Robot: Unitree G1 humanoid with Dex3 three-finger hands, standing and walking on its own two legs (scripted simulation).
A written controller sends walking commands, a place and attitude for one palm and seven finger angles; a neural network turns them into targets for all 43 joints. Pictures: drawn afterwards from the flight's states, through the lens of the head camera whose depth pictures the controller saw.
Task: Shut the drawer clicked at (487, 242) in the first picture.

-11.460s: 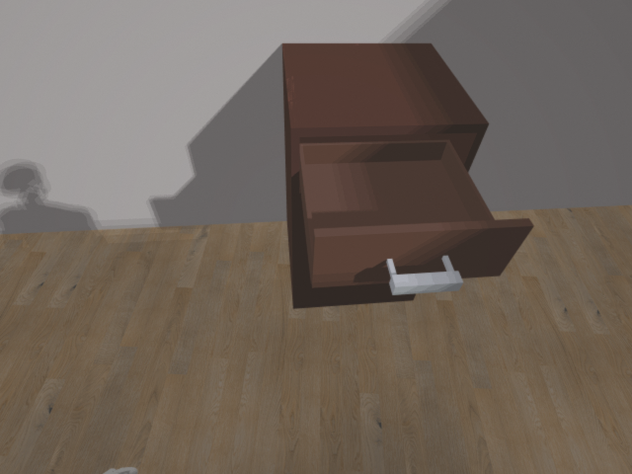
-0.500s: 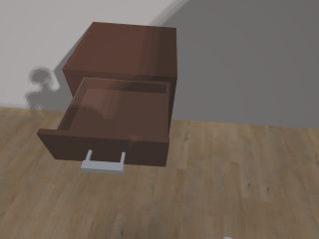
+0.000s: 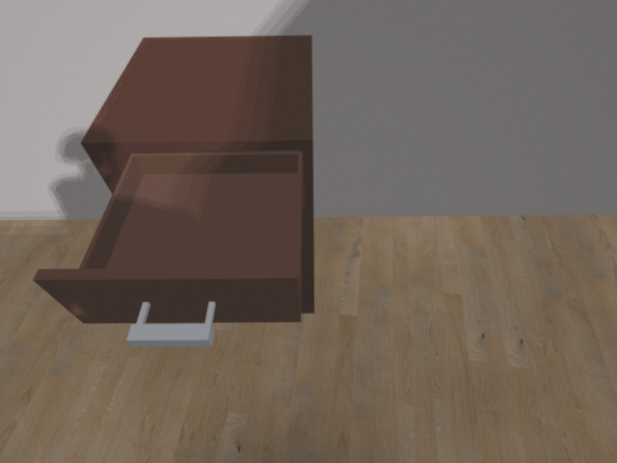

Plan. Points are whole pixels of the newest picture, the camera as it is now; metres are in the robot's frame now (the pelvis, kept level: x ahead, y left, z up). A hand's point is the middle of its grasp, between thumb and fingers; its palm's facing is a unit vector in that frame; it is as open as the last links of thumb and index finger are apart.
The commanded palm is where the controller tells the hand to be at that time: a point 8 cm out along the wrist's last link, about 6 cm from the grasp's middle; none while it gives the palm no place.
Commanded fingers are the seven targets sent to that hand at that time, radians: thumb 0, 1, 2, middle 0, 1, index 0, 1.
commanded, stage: come to a stop and stand still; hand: left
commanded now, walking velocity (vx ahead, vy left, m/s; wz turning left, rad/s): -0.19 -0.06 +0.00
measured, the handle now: (175, 321) +0.34 +0.24 -0.10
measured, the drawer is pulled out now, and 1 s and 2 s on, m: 0.30 0.30 0.30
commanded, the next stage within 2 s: look again from close up in 0.58 s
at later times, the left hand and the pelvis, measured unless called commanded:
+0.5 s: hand out of the picture -0.04 +0.17 -0.17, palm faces -0.01 -0.97 -0.22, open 7.3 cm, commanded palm none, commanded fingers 0.00 0.90 0.90 -0.20 -0.30 -0.20 -0.30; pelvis -0.06 -0.02 +0.00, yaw -1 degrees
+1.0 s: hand out of the picture -0.03 +0.15 -0.17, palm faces -0.01 -0.98 -0.18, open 7.4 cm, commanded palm none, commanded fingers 0.00 0.90 0.90 -0.20 -0.30 -0.20 -0.30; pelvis -0.03 -0.01 +0.00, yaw -2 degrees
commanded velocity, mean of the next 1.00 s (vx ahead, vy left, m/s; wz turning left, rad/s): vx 0.06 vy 0.01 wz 0.00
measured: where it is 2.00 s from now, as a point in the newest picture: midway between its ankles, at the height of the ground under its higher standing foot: outside the picture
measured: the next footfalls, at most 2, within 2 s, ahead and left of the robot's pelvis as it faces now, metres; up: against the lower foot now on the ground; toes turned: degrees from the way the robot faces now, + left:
right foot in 0.24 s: -0.02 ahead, -0.12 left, +0.00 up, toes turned +0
right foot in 1.90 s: +0.12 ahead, -0.09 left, +0.00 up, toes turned +0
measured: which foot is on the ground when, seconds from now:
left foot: down 0.00-1.00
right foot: down 0.00-0.06, up 0.08-0.22, down 0.24-1.00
